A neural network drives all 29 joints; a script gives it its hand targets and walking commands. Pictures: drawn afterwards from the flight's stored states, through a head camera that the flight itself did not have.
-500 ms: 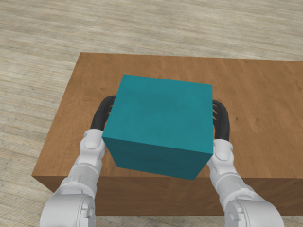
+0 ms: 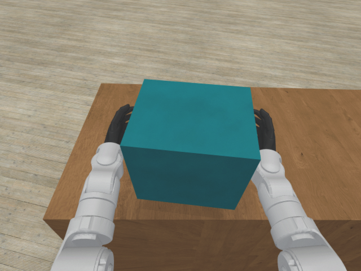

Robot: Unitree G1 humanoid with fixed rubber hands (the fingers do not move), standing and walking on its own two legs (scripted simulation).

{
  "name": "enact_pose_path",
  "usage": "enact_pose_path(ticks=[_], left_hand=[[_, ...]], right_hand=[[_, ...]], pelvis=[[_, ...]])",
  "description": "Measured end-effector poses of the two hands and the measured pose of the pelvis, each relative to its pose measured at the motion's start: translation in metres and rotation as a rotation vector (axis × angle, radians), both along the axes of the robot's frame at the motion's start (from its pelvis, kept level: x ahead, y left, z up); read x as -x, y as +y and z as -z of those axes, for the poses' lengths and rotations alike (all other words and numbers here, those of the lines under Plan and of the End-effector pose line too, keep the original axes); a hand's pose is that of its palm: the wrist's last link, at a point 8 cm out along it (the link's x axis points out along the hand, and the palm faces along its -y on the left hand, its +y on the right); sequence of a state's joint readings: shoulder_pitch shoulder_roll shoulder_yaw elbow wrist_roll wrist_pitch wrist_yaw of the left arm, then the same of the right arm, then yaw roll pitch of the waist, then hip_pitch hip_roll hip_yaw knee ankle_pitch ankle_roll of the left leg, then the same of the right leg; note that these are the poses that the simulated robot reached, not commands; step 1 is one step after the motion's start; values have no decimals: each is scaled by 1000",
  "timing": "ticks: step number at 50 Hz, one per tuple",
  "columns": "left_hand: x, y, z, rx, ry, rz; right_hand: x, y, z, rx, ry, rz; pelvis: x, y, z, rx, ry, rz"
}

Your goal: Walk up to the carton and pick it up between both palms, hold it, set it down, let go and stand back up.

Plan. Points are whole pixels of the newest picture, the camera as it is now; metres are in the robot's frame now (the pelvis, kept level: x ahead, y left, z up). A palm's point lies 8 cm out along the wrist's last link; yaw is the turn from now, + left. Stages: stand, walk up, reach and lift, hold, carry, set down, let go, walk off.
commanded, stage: reach and lift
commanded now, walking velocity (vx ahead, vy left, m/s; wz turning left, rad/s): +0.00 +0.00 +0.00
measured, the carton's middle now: (190, 146) +0.37 -0.02 +0.08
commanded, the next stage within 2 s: hold in 1.58 s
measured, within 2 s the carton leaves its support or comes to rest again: neither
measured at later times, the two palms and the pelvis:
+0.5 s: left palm (108, 141) +0.33 +0.15 +0.16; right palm (273, 148) +0.31 -0.19 +0.14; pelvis -0.02 +0.00 +0.00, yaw +0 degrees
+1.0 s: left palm (107, 137) +0.33 +0.15 +0.16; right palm (270, 137) +0.33 -0.19 +0.15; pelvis -0.03 -0.02 +0.00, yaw +1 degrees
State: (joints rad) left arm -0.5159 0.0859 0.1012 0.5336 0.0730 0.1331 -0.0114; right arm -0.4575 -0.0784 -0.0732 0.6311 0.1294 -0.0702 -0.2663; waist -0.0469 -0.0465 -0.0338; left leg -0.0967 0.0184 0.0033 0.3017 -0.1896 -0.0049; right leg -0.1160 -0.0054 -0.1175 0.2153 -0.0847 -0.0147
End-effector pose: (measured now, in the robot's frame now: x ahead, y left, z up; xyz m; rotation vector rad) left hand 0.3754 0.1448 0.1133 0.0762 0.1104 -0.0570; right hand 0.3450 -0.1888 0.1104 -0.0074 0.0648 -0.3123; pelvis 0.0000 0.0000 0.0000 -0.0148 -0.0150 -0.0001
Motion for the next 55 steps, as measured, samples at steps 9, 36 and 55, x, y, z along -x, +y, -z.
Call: enact_pose_path(ticks=[9, 36, 55], left_hand=[[16, -2, -24, 19, -9, -24], [47, 1, -53, 5, 61, -94], [40, 7, -47, 25, 64, -117]], right_hand=[[10, -2, -21, 26, -9, -16], [23, 2, -32, 0, 47, -75], [7, 7, -37, -4, 40, -98]], pelvis=[[0, 2, 2, 7, -98, 1], [31, -5, 5, -15, -167, 3], [24, -17, 5, -10, -138, -28]])
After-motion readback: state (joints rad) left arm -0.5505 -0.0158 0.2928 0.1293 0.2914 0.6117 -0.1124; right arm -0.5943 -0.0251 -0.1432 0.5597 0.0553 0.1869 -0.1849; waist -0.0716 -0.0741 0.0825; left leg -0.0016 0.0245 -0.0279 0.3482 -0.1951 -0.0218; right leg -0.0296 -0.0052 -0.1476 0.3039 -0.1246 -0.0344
